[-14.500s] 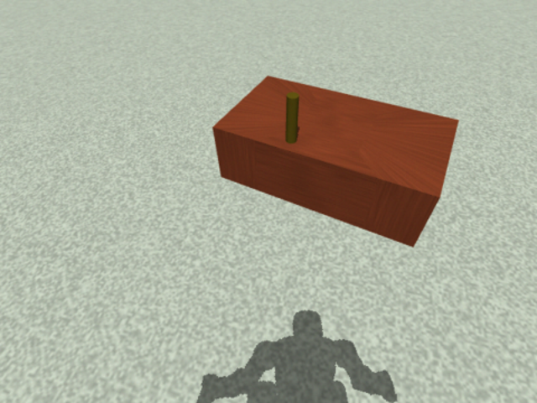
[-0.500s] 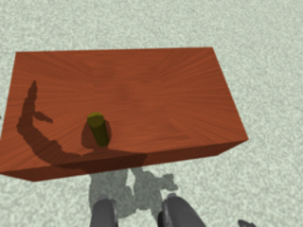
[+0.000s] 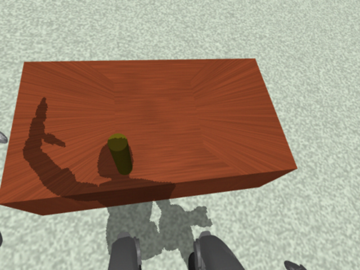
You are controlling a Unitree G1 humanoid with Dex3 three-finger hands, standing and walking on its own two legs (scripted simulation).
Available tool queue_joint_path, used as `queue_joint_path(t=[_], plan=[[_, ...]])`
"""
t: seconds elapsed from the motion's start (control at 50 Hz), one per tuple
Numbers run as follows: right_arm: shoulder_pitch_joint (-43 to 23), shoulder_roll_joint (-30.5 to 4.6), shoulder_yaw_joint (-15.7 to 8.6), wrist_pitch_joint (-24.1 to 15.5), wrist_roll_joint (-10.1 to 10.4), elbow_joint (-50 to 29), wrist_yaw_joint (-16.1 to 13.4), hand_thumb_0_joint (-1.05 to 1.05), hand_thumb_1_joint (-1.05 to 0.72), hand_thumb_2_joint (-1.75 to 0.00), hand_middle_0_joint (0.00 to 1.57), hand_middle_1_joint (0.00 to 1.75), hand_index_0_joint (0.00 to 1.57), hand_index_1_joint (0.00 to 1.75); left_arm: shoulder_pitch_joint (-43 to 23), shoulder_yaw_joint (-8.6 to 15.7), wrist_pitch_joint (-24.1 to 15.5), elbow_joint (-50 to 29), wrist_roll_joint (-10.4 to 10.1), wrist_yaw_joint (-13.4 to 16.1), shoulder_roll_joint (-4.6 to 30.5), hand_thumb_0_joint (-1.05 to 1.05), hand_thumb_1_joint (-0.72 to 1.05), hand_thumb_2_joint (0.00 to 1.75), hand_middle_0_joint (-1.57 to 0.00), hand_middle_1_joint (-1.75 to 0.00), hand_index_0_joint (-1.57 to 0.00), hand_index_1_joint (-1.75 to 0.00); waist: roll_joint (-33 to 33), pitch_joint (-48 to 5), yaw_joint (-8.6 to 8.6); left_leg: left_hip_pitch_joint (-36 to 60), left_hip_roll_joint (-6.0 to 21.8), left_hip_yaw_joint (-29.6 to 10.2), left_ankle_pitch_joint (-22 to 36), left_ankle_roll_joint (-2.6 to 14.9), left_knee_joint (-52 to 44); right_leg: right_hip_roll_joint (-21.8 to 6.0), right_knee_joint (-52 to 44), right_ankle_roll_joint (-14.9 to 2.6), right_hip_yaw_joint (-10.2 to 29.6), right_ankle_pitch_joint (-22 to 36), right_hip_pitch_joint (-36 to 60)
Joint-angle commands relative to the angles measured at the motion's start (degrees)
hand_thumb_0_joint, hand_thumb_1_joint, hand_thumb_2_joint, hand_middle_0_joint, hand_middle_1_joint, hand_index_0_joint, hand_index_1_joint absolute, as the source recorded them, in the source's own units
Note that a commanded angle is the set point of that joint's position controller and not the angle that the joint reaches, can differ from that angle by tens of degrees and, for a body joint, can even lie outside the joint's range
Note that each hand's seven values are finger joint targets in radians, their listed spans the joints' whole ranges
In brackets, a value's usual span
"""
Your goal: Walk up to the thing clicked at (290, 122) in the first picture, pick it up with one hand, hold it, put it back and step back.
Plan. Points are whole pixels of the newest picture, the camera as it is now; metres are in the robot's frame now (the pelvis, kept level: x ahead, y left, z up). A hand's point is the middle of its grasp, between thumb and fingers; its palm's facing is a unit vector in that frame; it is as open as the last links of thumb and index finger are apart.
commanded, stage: go down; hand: left
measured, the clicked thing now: (121, 157) +0.45 +0.12 -0.23
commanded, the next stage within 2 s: approach in 0.70 s
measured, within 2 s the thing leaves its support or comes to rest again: neither
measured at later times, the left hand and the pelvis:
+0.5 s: hand out of the picture +0.46 +0.31 +0.08, palm faces -0.06 -1.00 +0.00, open 17.2 cm; pelvis +0.00 +0.00 +0.00, yaw +0 degrees
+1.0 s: hand out of the picture +0.46 +0.31 +0.06, palm faces -0.05 -1.00 +0.02, open 17.3 cm; pelvis +0.00 +0.00 +0.00, yaw +0 degrees
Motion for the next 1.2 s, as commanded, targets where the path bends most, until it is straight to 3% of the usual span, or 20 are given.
queue_joint_path(t=[0.0,0.06,0.1,0.16,0.22,0.28,0.34,0.42,0.56,0.6,0.66,0.7,0.78,0.82,0.88,0.92,0.94,0.98,1.06,1.18], plan=[[9.1,-12.2,-4.0,-1.1,0.0,-2.2,-0.9,0.00,-0.87,-0.89,0.20,0.30,0.20,0.30,-23.0,3.6,-4.0,-13.9,-2.2,1.0,21.0,0.00,-0.44,0.03,-0.05,0.00,-0.04,0.00,14.3,-28.7,0.28,34.6,-2.0,-2.5,18.7,1.00,-7.9,2.3,-7.9,-3.49,-0.1,14.6,0.4],[9.2,-11.6,-3.7,-1.0,0.0,-1.4,-1.1,0.00,-0.87,-0.89,0.20,0.30,0.20,0.30,-21.3,2.4,-3.6,-10.5,-2.0,0.8,19.5,0.00,-0.43,0.03,-0.05,-0.01,-0.04,-0.01,13.3,-26.4,-0.04,32.1,-2.2,-1.9,16.6,1.25,-7.9,2.3,-8.5,-3.34,0.3,14.3,1.1],[9.0,-12.0,-3.7,-1.0,-0.1,-2.2,-1.1,0.00,-0.87,-0.89,0.20,0.30,0.20,0.30,-22.5,3.9,-3.9,-12.9,-1.7,1.1,22.2,0.00,-0.44,0.02,-0.05,0.00,-0.04,0.00,13.8,-28.0,0.86,31.6,-2.4,-1.8,17.3,1.31,-7.7,2.1,-8.3,-3.35,0.5,15.0,2.5],[8.6,-12.0,-3.7,-0.9,0.0,-3.0,-1.2,0.00,-0.87,-0.89,0.20,0.30,0.20,0.30,-20.6,4.0,-3.7,-11.4,-1.5,1.0,22.0,0.00,-0.42,0.03,-0.05,0.00,-0.04,0.00,13.5,-28.3,1.00,32.0,-2.5,-1.5,19.0,1.38,-7.5,2.1,-8.4,-3.25,0.7,16.3,3.3],[9.6,-11.7,-3.7,-0.8,0.0,-1.8,-1.0,0.00,-0.87,-0.89,0.20,0.30,0.20,0.30,-17.0,2.1,-3.3,-8.7,-2.1,0.3,17.9,0.00,-0.41,0.04,-0.04,-0.01,-0.03,-0.01,11.8,-27.2,0.63,32.4,-2.3,-1.8,22.1,1.38,-6.8,2.4,-8.2,-3.18,0.2,18.1,2.0],[8.8,-12.3,-4.0,-1.0,0.0,-2.9,-1.1,0.00,-0.87,-0.89,0.20,0.30,0.20,0.30,-19.3,4.7,-4.1,-12.3,-2.1,0.3,22.3,0.00,-0.42,0.03,-0.05,-0.01,-0.04,-0.01,13.4,-29.0,1.14,34.0,-2.1,-2.1,24.2,1.15,-6.5,2.3,-7.6,-3.20,0.0,18.8,1.9],[10.2,-11.9,-4.0,-0.8,0.0,-1.2,-0.8,0.00,-0.88,-0.89,0.20,0.30,0.20,0.30,-19.3,2.9,-4.0,-11.6,-2.7,-0.2,19.1,0.00,-0.43,0.03,-0.04,-0.01,-0.04,-0.01,13.8,-28.7,0.61,35.2,-2.0,-2.5,24.8,1.02,-6.8,2.3,-7.5,-3.33,-0.1,18.4,0.7],[9.5,-12.0,-4.0,-0.9,0.2,-1.6,-1.0,0.00,-0.87,-0.89,0.20,0.30,0.20,0.30,-20.8,3.6,-4.0,-12.6,-2.6,0.5,20.7,0.00,-0.44,0.04,-0.04,-0.01,-0.04,-0.01,12.6,-27.9,0.46,32.8,-2.3,-1.9,19.3,1.37,-7.5,2.2,-8.4,-3.19,0.4,16.4,2.7],[9.5,-11.5,-4.0,-0.9,0.1,-1.5,-0.9,0.00,-0.88,-0.89,0.20,0.30,0.20,0.30,-19.5,1.8,-3.6,-10.4,-1.8,0.6,18.4,0.00,-0.48,0.02,-0.05,-0.02,-0.05,-0.02,13.7,-27.3,0.50,32.8,-2.3,-1.7,20.3,1.31,-7.1,2.1,-8.2,-3.23,0.5,16.7,1.5],[9.0,-12.2,-4.0,-0.9,0.1,-2.5,-0.9,0.00,-0.88,-0.89,0.20,0.30,0.20,0.30,-20.6,4.0,-3.9,-13.0,-1.9,0.9,21.7,0.00,-0.49,0.02,-0.05,-0.02,-0.05,-0.02,13.8,-28.9,0.72,34.0,-2.1,-2.0,22.5,1.32,-6.8,2.0,-8.0,-3.16,0.3,17.8,1.9],[9.4,-11.6,-3.7,-0.8,0.0,-1.9,-0.8,0.00,-0.88,-0.89,0.20,0.30,0.20,0.30,-18.8,3.2,-3.6,-10.2,-2.1,0.7,19.6,0.00,-0.48,0.03,-0.05,-0.02,-0.04,-0.02,12.9,-28.3,0.54,33.2,-2.2,-1.9,22.9,1.47,-6.6,2.1,-8.1,-2.99,0.4,18.7,2.8],[8.6,-11.9,-3.9,-0.8,0.0,-2.7,-0.8,0.00,-0.88,-0.89,0.20,0.30,0.20,0.30,-19.5,4.3,-3.7,-12.0,-2.0,1.1,21.5,0.00,-0.47,0.02,-0.05,-0.02,-0.04,-0.01,13.6,-27.7,1.22,32.4,-2.3,-1.6,21.2,1.45,-7.0,2.1,-8.1,-3.11,0.6,17.5,2.5],[8.8,-11.7,-4.0,-0.7,0.2,-2.4,-0.8,0.00,-0.87,-0.89,0.20,0.30,0.20,0.30,-19.4,4.0,-3.8,-12.0,-2.0,1.0,20.9,0.00,-0.47,0.03,-0.05,-0.02,-0.04,-0.02,13.6,-28.3,0.85,32.2,-2.4,-1.4,20.1,1.42,-7.0,2.1,-8.4,-3.06,0.8,17.3,3.2],[9.3,-11.7,-4.0,-0.7,0.1,-1.8,-0.6,0.00,-0.87,-0.89,0.20,0.30,0.20,0.30,-17.6,2.1,-3.5,-10.0,-2.4,0.9,17.3,0.00,-0.51,0.03,-0.09,-0.06,-0.09,-0.06,12.1,-26.5,0.30,32.6,-2.1,-2.1,20.7,1.34,-7.2,2.3,-8.2,-3.25,0.1,16.8,1.1],[8.2,-11.7,-4.1,-1.0,0.2,-3.0,-0.5,0.00,-0.86,-0.89,0.20,0.30,0.20,0.30,-18.6,2.4,-4.2,-9.9,-2.6,1.5,16.8,0.00,-0.52,0.03,-0.10,-0.07,-0.09,-0.07,11.2,-25.4,0.16,30.5,-2.1,-1.9,19.5,1.47,-6.4,2.1,-7.7,-3.17,0.4,16.2,0.5],[8.8,-10.9,-3.9,-1.0,0.3,-1.9,-0.3,0.00,-0.87,-0.89,0.20,0.30,0.20,0.30,-16.7,-1.0,-4.3,-5.3,-3.1,1.2,10.3,0.00,-0.50,0.03,-0.09,-0.06,-0.09,-0.06,8.3,-22.4,-1.50,27.3,-2.1,-1.8,17.1,1.75,-5.5,2.2,-7.3,-3.03,0.5,15.5,-1.1],[8.4,-10.9,-3.9,-1.2,0.2,-2.2,0.0,0.00,-0.86,-0.88,0.20,0.30,0.20,0.30,-16.1,-2.0,-4.8,-4.9,-3.1,1.2,9.0,0.00,-0.52,0.03,-0.08,-0.06,-0.08,-0.06,9.2,-21.1,-1.06,26.0,-2.2,-1.7,16.6,1.62,-5.1,2.1,-6.4,-3.21,0.6,14.8,-2.7],[7.5,-11.4,-4.0,-1.5,0.0,-2.9,0.2,0.00,-0.86,-0.88,0.20,0.30,0.20,0.30,-18.2,-0.3,-6.5,-6.5,-2.6,2.2,12.1,0.00,-0.50,0.05,-0.10,-0.07,-0.10,-0.07,9.3,-23.3,-0.86,25.0,-2.2,-1.8,17.6,1.83,-2.6,1.9,-4.4,-3.21,0.7,15.0,-4.5],[6.1,-10.8,-3.8,-1.8,-0.6,-2.8,1.4,0.00,-0.87,-0.89,0.20,0.30,0.20,0.30,-18.9,-1.8,-9.2,-4.3,-2.7,2.4,8.5,0.00,-0.51,0.07,-0.13,-0.11,-0.13,-0.10,9.9,-23.6,-1.35,19.1,-2.2,-2.3,15.4,1.76,2.2,1.8,1.4,-3.50,0.5,13.1,-11.0],[5.0,-11.0,-4.0,-1.8,-1.8,-3.5,3.1,0.00,-0.88,-0.89,0.20,0.30,0.20,0.30,-22.6,0.6,-14.1,-6.7,-2.1,3.8,10.5,0.00,-0.44,0.12,-0.20,-0.20,-0.22,-0.18,15.0,-34.0,-0.45,15.1,-1.8,-3.7,15.2,1.24,11.0,1.9,12.6,-4.25,-0.2,9.8,-22.2]])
